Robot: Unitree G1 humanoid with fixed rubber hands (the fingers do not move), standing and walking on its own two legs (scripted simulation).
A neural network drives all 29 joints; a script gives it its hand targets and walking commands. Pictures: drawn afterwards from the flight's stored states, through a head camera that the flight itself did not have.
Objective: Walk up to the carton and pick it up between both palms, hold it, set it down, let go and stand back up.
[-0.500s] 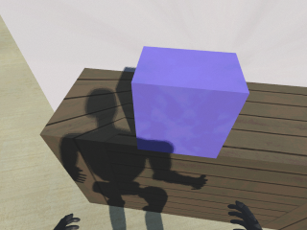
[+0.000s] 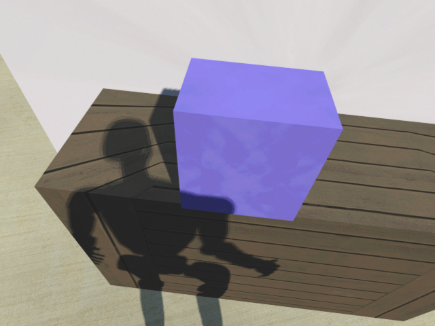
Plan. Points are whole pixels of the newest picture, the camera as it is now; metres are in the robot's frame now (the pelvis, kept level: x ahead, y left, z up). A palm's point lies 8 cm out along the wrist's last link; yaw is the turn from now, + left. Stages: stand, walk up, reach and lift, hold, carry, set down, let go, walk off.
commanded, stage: walk up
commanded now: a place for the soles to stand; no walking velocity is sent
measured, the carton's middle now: (246, 145) +0.45 -0.04 +0.09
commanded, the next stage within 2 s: none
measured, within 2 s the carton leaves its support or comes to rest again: neither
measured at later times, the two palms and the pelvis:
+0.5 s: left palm (111, 317) +0.17 +0.20 -0.09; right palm (380, 317) +0.18 -0.31 -0.09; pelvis +0.05 -0.06 +0.00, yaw -2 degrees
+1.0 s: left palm (111, 301) +0.20 +0.20 -0.09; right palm (380, 315) +0.18 -0.31 -0.08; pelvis +0.07 -0.05 +0.00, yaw -3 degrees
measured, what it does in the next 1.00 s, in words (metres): steps on the spot: right foot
